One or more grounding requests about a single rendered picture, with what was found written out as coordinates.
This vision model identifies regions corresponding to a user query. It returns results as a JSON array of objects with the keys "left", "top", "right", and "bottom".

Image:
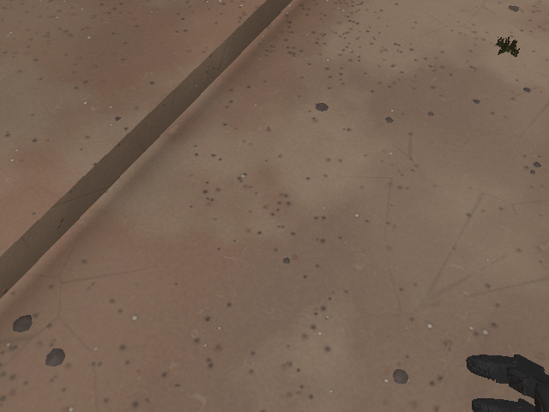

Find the right robot hand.
[{"left": 466, "top": 354, "right": 549, "bottom": 412}]

